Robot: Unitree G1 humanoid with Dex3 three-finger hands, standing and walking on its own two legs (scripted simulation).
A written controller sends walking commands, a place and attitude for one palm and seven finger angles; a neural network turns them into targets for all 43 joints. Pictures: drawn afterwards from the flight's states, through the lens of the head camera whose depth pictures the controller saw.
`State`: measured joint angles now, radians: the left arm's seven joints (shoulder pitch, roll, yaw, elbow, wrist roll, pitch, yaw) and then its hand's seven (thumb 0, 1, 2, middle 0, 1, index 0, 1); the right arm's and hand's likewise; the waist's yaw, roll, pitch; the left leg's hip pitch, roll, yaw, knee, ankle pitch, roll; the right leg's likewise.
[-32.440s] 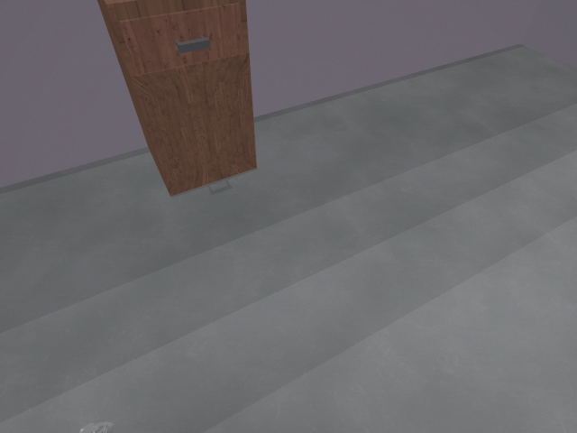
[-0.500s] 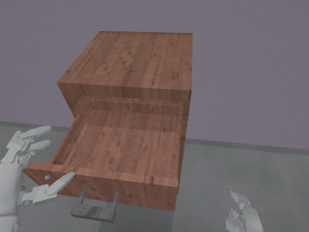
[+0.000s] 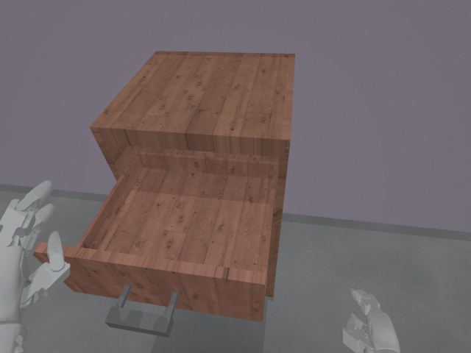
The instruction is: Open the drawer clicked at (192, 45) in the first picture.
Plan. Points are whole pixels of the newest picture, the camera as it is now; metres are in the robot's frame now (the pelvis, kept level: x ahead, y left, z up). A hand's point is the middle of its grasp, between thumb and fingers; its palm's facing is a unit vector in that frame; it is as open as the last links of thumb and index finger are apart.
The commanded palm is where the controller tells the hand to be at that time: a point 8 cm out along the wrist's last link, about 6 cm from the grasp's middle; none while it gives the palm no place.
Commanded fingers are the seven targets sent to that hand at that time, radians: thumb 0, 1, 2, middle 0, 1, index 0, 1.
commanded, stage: step back with the hand held close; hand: left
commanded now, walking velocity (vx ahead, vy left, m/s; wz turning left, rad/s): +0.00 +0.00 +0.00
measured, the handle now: (145, 307) +0.21 +0.20 -0.05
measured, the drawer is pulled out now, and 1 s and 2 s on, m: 0.30 0.30 0.30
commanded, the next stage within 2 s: stop stepping back and stand still in 1.42 s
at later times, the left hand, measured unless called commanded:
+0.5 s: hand (33, 289) +0.15 +0.26 +0.15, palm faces +0.26 -0.81 -0.53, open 7.4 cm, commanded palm +0.09 +0.30 +0.18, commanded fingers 0.00 0.90 0.90 -0.20 -0.30 -0.20 -0.30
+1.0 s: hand out of the picture +0.09 +0.27 +0.16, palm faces +0.35 -0.80 -0.49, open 7.4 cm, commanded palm +0.02 +0.30 +0.18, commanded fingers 0.00 0.90 0.90 -0.20 -0.30 -0.20 -0.30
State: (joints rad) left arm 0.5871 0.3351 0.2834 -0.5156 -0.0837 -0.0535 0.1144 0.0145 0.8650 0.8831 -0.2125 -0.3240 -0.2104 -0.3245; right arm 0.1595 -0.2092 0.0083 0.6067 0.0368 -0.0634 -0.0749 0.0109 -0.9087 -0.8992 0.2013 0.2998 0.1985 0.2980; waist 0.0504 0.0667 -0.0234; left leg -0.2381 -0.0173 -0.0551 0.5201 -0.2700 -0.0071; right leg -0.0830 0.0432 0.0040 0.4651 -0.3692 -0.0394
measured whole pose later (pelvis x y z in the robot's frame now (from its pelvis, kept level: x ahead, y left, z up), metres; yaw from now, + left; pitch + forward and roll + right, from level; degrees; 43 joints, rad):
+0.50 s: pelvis -0.05 +0.02 +0.00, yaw +0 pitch +3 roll -1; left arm 0.68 0.44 0.39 -0.63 -0.06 -0.14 0.11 0.02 0.89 0.90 -0.21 -0.30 -0.21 -0.31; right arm 0.14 -0.21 -0.02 0.55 0.04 0.04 -0.07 0.01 -0.91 -0.90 0.20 0.30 0.20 0.30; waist -0.01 0.02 0.04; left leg -0.39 -0.02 -0.05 0.54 -0.19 0.02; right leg -0.24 0.04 0.00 0.50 -0.31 -0.01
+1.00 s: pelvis -0.11 +0.02 -0.02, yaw +0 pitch +1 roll -3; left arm 0.63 0.42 0.43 -0.66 -0.05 -0.21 0.14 0.02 0.89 0.90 -0.21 -0.30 -0.21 -0.30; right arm 0.17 -0.19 0.01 0.55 0.02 -0.07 -0.05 0.01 -0.91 -0.90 0.20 0.30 0.20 0.30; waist 0.00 0.01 0.05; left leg -0.52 0.01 -0.05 0.64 -0.15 0.02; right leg -0.38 0.06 -0.02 0.63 -0.27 -0.01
